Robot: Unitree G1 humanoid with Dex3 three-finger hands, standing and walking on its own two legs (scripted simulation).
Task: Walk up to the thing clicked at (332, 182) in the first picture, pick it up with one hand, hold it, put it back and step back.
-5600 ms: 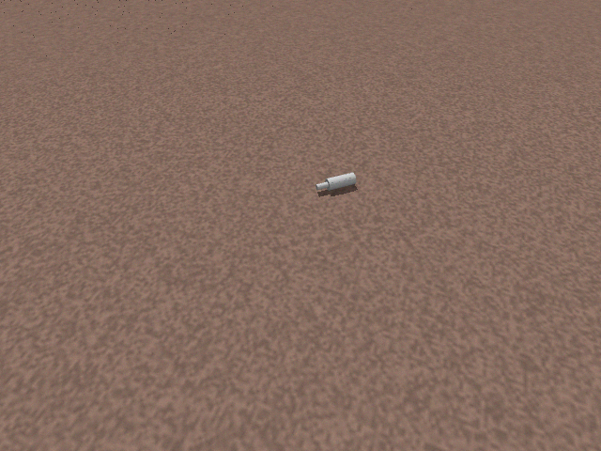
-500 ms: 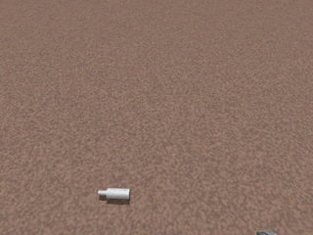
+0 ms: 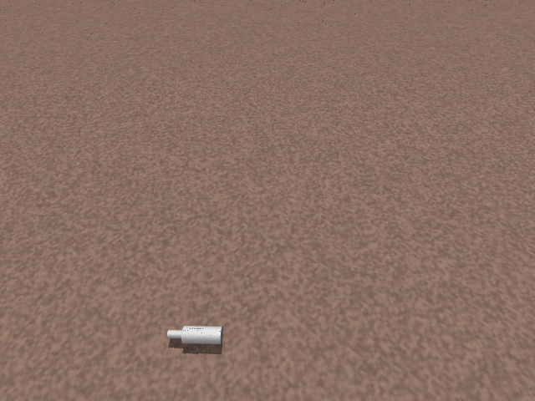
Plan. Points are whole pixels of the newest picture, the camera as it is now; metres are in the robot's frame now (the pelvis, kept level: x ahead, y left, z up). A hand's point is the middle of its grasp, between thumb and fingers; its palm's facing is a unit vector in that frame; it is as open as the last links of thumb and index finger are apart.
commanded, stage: walk up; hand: left
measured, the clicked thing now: (194, 334) +0.48 +0.27 -0.75
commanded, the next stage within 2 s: stand in 0.04 s
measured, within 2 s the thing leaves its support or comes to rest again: neither
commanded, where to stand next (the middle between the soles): +0.08 +0.02 m, yaw -1 degrees
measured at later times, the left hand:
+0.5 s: hand out of the picture +0.08 +0.24 -0.16, palm faces -0.05 -0.94 -0.33, open 7.3 cm
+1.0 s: hand out of the picture +0.08 +0.24 -0.16, palm faces -0.05 -0.94 -0.34, open 7.3 cm
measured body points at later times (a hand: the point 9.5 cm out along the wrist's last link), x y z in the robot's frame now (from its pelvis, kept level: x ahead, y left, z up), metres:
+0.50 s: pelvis +0.00 -0.01 +0.00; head +0.01 +0.00 +0.45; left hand +0.08 +0.29 -0.13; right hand +0.07 -0.31 -0.13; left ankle +0.01 +0.13 -0.75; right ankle -0.01 -0.15 -0.75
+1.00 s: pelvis +0.00 -0.01 +0.00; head +0.01 -0.01 +0.45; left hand +0.08 +0.29 -0.13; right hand +0.07 -0.31 -0.13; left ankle +0.01 +0.13 -0.75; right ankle -0.01 -0.15 -0.75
